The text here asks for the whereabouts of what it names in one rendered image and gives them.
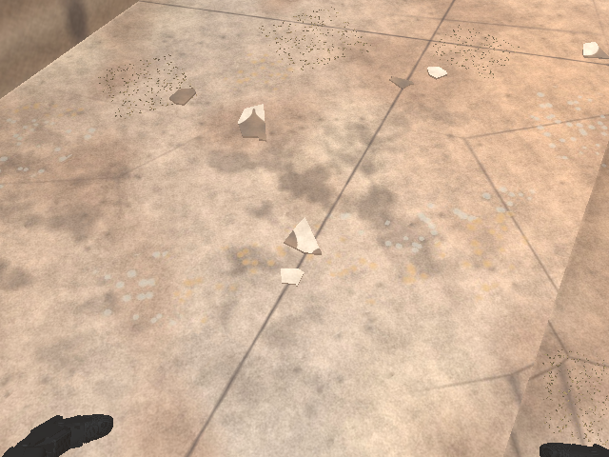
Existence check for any robot left hand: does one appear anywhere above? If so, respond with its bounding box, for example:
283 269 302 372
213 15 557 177
2 414 113 457

